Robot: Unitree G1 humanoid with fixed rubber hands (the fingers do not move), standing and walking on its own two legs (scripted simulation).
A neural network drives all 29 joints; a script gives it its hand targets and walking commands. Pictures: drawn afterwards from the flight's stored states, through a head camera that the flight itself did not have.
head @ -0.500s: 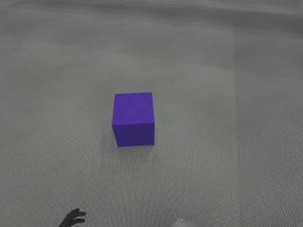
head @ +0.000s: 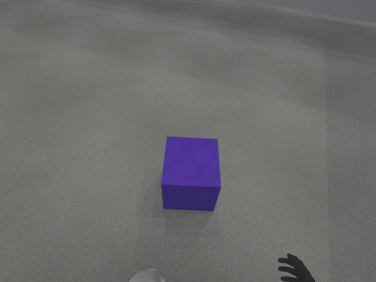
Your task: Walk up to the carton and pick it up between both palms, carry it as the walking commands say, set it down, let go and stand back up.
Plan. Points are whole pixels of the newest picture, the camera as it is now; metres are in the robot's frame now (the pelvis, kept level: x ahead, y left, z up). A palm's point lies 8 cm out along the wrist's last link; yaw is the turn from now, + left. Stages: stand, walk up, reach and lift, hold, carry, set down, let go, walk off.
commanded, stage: walk up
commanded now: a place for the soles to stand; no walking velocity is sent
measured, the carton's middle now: (190, 174) +0.73 +0.00 -0.61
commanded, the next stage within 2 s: none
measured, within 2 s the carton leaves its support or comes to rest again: neither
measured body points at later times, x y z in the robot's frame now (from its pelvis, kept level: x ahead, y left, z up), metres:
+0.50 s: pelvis +0.16 +0.02 +0.01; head +0.18 +0.01 +0.46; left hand +0.25 +0.27 -0.10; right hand +0.23 -0.23 -0.12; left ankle +0.21 +0.15 -0.69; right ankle +0.20 -0.11 -0.71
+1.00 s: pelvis +0.20 +0.05 +0.02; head +0.20 +0.06 +0.47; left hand +0.28 +0.30 -0.12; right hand +0.31 -0.21 -0.09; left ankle +0.23 +0.16 -0.71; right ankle +0.20 -0.11 -0.71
